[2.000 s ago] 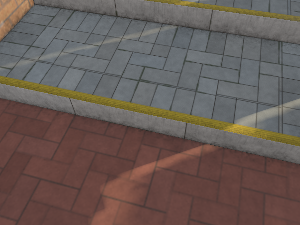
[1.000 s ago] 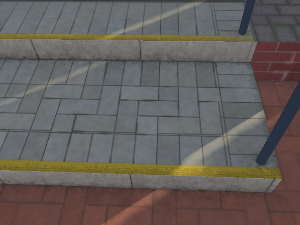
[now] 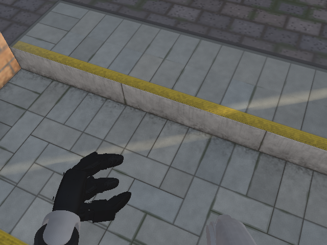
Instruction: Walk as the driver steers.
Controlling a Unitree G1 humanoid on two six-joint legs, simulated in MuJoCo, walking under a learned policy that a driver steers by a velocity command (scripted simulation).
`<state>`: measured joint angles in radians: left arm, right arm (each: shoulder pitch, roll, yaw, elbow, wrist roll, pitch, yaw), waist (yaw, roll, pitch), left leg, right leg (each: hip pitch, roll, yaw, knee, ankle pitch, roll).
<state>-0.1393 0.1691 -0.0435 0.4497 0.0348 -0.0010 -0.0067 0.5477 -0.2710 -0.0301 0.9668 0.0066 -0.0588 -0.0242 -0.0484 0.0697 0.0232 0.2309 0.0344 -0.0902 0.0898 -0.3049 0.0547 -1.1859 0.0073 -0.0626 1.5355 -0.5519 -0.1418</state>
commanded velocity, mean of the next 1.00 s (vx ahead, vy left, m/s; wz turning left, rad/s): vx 0.33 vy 0.00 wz -0.21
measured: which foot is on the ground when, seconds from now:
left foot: down 0.00-0.04, up 0.06-0.50, down 0.52-1.00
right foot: up 0.00-0.02, down 0.04-0.50, up 0.52-0.74, down 0.76-1.00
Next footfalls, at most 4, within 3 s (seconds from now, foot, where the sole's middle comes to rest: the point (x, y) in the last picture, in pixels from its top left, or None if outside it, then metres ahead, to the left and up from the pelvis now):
0.04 right None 0.21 -0.11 -0.62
0.52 left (190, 192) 0.56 -0.07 -0.62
0.76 right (261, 202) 0.51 -0.32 -0.62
1.28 right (255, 200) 0.52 -0.30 -0.62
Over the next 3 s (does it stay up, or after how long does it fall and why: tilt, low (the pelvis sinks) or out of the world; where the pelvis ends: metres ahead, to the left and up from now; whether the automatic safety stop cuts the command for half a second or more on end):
stays up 1.15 -0.10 0.27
